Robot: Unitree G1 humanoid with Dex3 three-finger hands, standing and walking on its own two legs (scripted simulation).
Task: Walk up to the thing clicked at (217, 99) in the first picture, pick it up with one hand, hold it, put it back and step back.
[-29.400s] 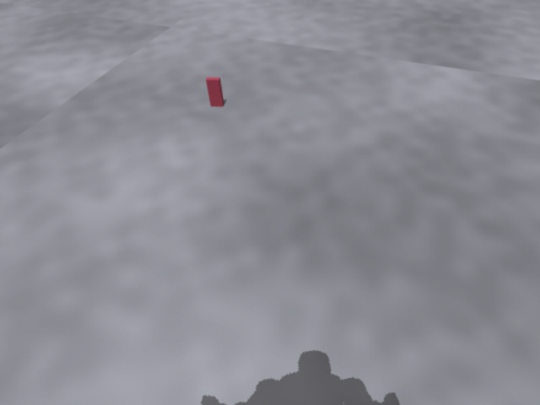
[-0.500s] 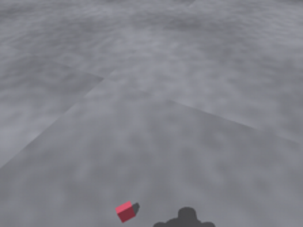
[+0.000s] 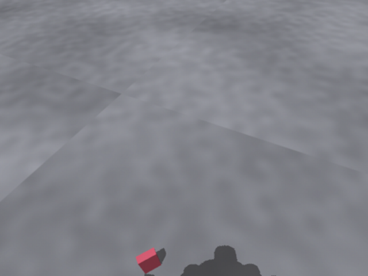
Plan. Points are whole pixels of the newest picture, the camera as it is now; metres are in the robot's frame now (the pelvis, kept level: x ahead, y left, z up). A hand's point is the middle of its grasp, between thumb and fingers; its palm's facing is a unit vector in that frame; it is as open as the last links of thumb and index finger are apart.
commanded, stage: stand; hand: left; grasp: from the side
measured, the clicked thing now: (149, 261) +0.33 +0.21 -0.69
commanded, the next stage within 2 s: step back in 0.78 s
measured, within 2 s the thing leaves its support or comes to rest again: neither
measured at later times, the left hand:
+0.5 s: hand out of the picture +0.08 +0.24 -0.16, palm faces -0.01 -0.94 -0.34, open 7.4 cm
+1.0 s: hand out of the picture +0.08 +0.28 -0.17, palm faces +0.00 -0.93 -0.38, open 7.4 cm
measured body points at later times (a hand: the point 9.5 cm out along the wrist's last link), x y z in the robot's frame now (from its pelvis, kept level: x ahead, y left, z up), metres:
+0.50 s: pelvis +0.01 +0.00 +0.00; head +0.01 -0.01 +0.45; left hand +0.08 +0.29 -0.13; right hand +0.08 -0.30 -0.14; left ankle +0.01 +0.13 -0.75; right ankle +0.00 -0.13 -0.75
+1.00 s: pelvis -0.03 +0.01 -0.02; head +0.02 +0.01 +0.43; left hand +0.08 +0.32 -0.14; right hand +0.06 -0.31 -0.14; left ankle -0.02 +0.12 -0.73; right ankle +0.00 -0.13 -0.75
